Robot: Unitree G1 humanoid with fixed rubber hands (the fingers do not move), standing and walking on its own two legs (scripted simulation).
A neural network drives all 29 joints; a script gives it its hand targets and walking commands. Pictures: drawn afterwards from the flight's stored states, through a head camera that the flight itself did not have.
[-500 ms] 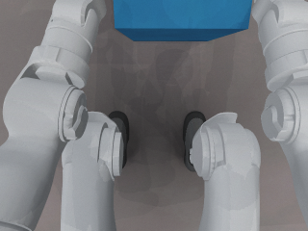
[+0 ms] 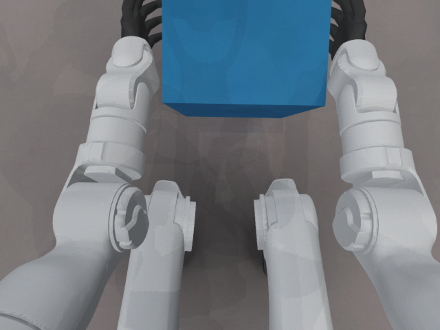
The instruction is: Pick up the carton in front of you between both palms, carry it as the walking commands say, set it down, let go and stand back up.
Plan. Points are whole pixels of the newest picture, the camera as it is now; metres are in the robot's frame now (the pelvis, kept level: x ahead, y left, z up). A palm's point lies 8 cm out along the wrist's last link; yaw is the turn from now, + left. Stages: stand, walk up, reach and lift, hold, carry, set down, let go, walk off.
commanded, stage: reach and lift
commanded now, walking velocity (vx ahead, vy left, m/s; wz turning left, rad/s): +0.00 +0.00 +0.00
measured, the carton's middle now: (238, 53) +0.54 -0.04 -0.17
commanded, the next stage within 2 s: none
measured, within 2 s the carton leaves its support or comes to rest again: neither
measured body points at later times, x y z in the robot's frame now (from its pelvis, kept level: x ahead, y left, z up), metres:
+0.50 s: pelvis -0.01 +0.00 +0.12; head +0.25 -0.02 +0.49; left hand +0.51 +0.12 +0.06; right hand +0.49 -0.18 +0.06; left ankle +0.10 +0.14 -0.36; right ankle +0.10 -0.13 -0.36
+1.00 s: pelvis +0.05 +0.00 +0.26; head +0.19 -0.01 +0.69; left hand +0.46 +0.13 +0.22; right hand +0.44 -0.17 +0.22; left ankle +0.10 +0.14 -0.36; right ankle +0.10 -0.13 -0.36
